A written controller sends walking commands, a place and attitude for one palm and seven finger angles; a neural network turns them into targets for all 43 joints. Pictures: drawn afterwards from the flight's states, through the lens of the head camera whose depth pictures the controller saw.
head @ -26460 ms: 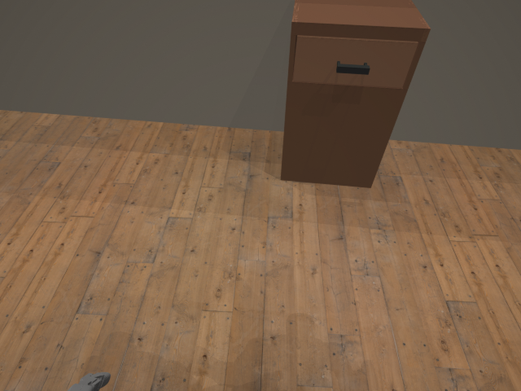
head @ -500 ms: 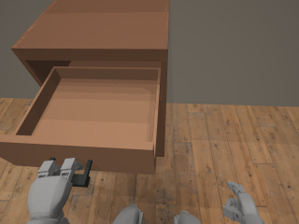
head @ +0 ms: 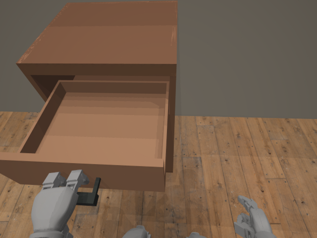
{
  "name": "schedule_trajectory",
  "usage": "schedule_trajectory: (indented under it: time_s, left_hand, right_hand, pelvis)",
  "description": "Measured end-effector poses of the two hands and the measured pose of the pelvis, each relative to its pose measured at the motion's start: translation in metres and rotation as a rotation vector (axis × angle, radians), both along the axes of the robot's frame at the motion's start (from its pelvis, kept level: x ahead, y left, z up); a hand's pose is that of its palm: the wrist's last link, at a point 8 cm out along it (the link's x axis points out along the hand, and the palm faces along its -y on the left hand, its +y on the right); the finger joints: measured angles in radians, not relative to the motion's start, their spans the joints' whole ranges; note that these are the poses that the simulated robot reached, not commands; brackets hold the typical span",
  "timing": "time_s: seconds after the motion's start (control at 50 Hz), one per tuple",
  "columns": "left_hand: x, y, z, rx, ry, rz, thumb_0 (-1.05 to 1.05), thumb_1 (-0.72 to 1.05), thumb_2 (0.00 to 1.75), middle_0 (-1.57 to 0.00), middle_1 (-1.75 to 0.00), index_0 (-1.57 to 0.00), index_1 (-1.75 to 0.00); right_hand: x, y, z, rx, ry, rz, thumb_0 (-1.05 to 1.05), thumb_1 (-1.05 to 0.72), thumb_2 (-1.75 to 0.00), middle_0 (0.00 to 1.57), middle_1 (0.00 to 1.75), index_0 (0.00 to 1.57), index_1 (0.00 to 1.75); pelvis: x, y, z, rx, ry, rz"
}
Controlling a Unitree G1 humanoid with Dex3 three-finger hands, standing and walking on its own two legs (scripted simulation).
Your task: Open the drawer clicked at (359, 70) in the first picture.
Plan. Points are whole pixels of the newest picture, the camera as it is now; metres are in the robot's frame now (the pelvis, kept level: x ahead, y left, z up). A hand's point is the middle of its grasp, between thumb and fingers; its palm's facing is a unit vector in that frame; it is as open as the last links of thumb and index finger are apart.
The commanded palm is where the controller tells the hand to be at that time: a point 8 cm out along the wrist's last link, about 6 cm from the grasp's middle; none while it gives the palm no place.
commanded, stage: lift the hand off the handle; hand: left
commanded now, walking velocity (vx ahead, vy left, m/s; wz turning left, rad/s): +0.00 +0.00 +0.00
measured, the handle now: (75, 189) +0.24 +0.24 -0.02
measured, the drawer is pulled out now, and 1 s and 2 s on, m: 0.30 0.30 0.30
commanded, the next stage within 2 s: draw the hand back to the body in 1.90 s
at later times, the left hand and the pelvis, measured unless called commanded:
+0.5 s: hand (54, 203) +0.19 +0.25 +0.03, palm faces -0.01 -0.10 -1.00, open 13.6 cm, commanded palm +0.17 +0.25 +0.08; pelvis +0.02 +0.01 +0.02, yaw +0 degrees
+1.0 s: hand (49, 198) +0.19 +0.25 +0.05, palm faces -0.01 -0.12 -0.99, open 13.4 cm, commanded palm +0.18 +0.25 +0.12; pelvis +0.02 +0.02 +0.03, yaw -1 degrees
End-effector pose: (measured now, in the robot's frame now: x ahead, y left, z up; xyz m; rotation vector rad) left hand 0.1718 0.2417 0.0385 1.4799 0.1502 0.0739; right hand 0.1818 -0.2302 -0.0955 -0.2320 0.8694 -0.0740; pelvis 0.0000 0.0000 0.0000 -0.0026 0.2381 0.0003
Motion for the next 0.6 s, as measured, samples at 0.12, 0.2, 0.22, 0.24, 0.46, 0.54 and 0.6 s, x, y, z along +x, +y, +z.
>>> schedule_trajectory:
  time_s: [0.12, 0.2, 0.22, 0.24, 0.46, 0.54, 0.6]
  left_hand:
    - [0.000, 0.002, 0.008, 0.003, -0.006, -0.012, 0.00, -0.49, 0.31, -0.33, -1.21, -0.37, -1.21]
    - [0.001, 0.004, 0.014, 0.004, -0.012, -0.010, 0.00, -0.49, 0.31, -0.33, -1.21, -0.39, -1.22]
    - [0.001, 0.004, 0.016, 0.004, -0.012, -0.009, 0.00, -0.49, 0.31, -0.33, -1.21, -0.39, -1.22]
    - [0.001, 0.005, 0.018, 0.004, -0.015, -0.008, 0.00, -0.49, 0.31, -0.32, -1.21, -0.39, -1.22]
    - [-0.002, 0.014, 0.041, 0.001, -0.038, 0.023, 0.00, -0.49, 0.31, -0.32, -1.20, -0.37, -1.21]
    - [-0.001, 0.015, 0.044, -0.016, -0.021, 0.026, 0.00, -0.49, 0.31, -0.31, -1.20, -0.36, -1.22]
    - [-0.001, 0.014, 0.047, -0.031, -0.020, 0.018, 0.00, -0.49, 0.31, -0.31, -1.20, -0.36, -1.22]
  right_hand:
    - [0.006, -0.001, 0.005, -0.008, -0.005, 0.002, 0.01, -0.91, -0.90, 0.20, 0.29, 0.20, 0.30]
    - [0.010, 0.003, 0.008, 0.003, -0.010, 0.007, 0.01, -0.91, -0.90, 0.20, 0.29, 0.20, 0.30]
    - [0.012, 0.004, 0.008, 0.006, -0.010, 0.008, 0.01, -0.91, -0.90, 0.20, 0.29, 0.20, 0.30]
    - [0.013, 0.006, 0.009, 0.010, -0.012, 0.010, 0.01, -0.91, -0.90, 0.20, 0.29, 0.20, 0.30]
    - [0.024, 0.021, 0.021, 0.042, -0.030, 0.038, 0.01, -0.91, -0.90, 0.20, 0.29, 0.20, 0.30]
    - [0.027, 0.024, 0.026, 0.042, -0.038, 0.046, 0.01, -0.91, -0.90, 0.20, 0.29, 0.20, 0.30]
    - [0.029, 0.025, 0.030, 0.040, -0.043, 0.051, 0.01, -0.91, -0.90, 0.20, 0.29, 0.20, 0.30]
  pelvis:
    - [0.004, 0.003, 0.003, -0.002, -0.005, -0.002]
    - [0.007, 0.006, 0.006, -0.002, -0.010, -0.004]
    - [0.008, 0.006, 0.006, -0.002, -0.011, -0.004]
    - [0.009, 0.006, 0.007, -0.002, -0.012, -0.005]
    - [0.015, 0.011, 0.016, -0.004, -0.035, -0.005]
    - [0.016, 0.013, 0.018, -0.006, -0.043, -0.003]
    - [0.018, 0.014, 0.020, -0.007, -0.048, -0.003]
